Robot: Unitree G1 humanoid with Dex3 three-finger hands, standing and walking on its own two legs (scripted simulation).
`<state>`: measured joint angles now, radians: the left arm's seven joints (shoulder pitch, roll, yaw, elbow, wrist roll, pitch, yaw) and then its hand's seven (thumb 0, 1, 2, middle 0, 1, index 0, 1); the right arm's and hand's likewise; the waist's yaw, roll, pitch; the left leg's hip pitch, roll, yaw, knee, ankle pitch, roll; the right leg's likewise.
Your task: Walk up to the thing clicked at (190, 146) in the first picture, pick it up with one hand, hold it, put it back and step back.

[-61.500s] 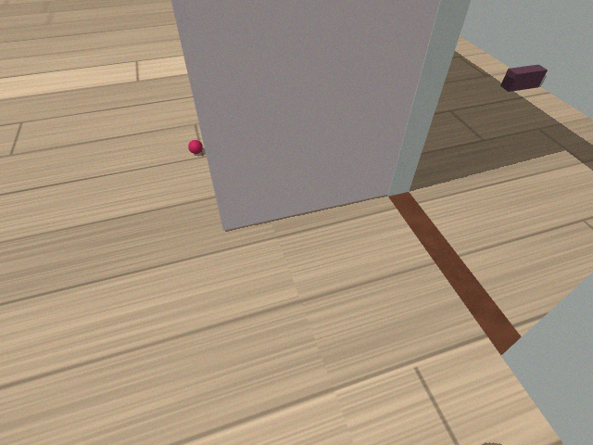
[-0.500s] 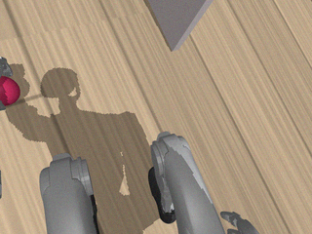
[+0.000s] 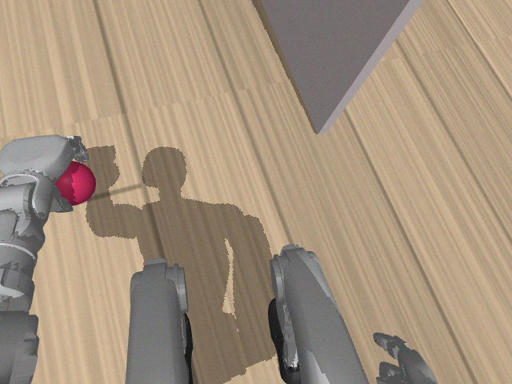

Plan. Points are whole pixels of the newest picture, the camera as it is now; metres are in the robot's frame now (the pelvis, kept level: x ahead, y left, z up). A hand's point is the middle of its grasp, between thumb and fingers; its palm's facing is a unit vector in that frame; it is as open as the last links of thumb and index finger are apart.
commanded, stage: lift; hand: left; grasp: from above
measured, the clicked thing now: (70, 183) +0.46 +0.28 -0.14
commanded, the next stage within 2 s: hold in 1.06 s
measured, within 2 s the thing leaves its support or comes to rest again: neither
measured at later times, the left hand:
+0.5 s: hand out of the picture +0.37 +0.26 +0.10, palm faces -0.43 -0.11 -0.90, open 10.0 cm
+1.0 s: hand out of the picture +0.37 +0.24 +0.20, palm faces -0.42 -0.10 -0.90, open 9.9 cm
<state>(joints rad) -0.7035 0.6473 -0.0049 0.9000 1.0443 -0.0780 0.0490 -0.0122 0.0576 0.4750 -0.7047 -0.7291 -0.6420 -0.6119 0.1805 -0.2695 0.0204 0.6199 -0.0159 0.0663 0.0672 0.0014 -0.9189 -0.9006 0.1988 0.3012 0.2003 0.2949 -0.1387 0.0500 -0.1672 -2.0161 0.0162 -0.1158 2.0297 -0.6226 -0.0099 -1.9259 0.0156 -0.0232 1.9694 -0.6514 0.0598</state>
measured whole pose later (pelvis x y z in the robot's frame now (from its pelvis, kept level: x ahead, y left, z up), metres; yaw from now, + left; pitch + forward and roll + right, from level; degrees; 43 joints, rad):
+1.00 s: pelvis +0.06 +0.00 +0.28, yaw +4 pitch +11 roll -1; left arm -0.34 0.38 -0.17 0.85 1.01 0.02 0.15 0.00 0.04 0.49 -0.72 -0.73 -0.65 -0.62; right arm 0.26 -0.25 -0.03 0.72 0.03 0.01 -0.04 0.01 -0.91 -0.90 0.20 0.30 0.20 0.30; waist -0.05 0.04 -0.10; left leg -0.74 0.04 -0.01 0.93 -0.39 -0.01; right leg -0.70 0.00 0.02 0.90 -0.39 0.04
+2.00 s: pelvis +0.09 -0.01 +0.32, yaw +3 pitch +4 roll +0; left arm -0.24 0.38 -0.21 0.64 1.00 0.03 -0.01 0.00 0.05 0.45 -0.73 -0.70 -0.66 -0.61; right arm 0.21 -0.26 -0.04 0.67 0.06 0.08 -0.04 0.01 -0.91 -0.90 0.20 0.30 0.20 0.29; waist 0.00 0.05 -0.05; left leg -0.36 0.03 0.02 0.59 -0.29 -0.02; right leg -0.35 -0.02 0.04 0.59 -0.30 0.03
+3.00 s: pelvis +0.07 +0.00 +0.33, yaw +3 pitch +0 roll +0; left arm -0.23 0.39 -0.21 0.61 1.00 0.02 -0.04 0.00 0.05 0.49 -0.70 -0.74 -0.64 -0.62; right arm 0.19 -0.25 -0.02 0.67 0.07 0.08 -0.05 0.01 -0.91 -0.90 0.20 0.30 0.20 0.29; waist 0.01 0.05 -0.01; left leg -0.27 0.03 0.03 0.48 -0.22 -0.01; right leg -0.26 -0.02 0.05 0.50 -0.24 0.03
